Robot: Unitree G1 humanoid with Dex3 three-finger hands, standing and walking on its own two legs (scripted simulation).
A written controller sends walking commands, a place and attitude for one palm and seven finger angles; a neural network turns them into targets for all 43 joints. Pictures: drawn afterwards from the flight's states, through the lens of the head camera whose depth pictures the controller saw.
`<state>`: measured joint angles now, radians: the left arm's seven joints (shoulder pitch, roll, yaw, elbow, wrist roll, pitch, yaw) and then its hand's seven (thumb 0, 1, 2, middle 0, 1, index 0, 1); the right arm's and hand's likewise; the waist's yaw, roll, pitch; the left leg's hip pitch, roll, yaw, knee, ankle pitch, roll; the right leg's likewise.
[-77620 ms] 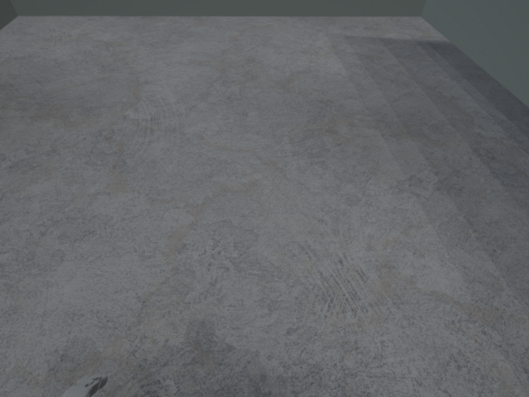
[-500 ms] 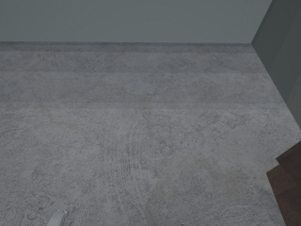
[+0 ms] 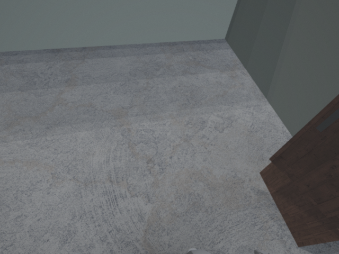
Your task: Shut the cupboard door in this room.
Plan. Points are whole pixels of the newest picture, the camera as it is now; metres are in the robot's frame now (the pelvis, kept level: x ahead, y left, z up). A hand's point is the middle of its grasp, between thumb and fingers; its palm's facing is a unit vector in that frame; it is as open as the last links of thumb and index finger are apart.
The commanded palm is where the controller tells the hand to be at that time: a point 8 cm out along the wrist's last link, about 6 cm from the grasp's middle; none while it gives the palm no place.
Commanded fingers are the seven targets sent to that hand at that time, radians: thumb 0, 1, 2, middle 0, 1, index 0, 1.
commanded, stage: turn to face it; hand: left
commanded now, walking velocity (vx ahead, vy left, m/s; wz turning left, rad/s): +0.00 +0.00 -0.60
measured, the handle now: out of the picture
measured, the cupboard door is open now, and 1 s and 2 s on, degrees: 20 20 20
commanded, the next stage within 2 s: take the last steps up to it in 1.44 s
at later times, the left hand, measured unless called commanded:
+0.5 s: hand (118, 228) +0.19 +0.14 -0.14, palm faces -0.30 -0.91 -0.27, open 7.4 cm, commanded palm none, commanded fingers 0.00 0.90 0.90 -0.20 -0.30 -0.20 -0.30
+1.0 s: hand (133, 196) +0.28 +0.12 -0.15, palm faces -0.55 -0.80 -0.23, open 7.4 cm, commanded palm none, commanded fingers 0.00 0.90 0.90 -0.20 -0.30 -0.20 -0.30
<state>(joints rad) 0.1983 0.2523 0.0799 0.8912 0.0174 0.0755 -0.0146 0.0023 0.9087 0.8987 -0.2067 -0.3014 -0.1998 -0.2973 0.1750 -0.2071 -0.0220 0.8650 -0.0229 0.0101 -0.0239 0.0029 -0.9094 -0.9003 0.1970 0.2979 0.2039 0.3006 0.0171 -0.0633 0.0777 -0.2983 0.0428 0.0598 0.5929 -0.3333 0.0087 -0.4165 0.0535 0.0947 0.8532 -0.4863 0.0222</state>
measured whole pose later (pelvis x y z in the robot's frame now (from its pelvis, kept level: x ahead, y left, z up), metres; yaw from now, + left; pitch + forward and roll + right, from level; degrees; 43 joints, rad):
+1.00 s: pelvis +0.07 -0.01 +0.01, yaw -36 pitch +1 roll -2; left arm 0.15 0.27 0.09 0.88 0.02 0.08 -0.04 0.00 0.91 0.90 -0.20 -0.30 -0.19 -0.30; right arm 0.23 -0.20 -0.02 0.88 -0.03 0.01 -0.02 0.00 -0.90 -0.90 0.20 0.30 0.21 0.30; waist 0.00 0.00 0.10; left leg -0.20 0.14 0.19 0.51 -0.32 -0.02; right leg -0.44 -0.03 -0.04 0.93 -0.44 0.05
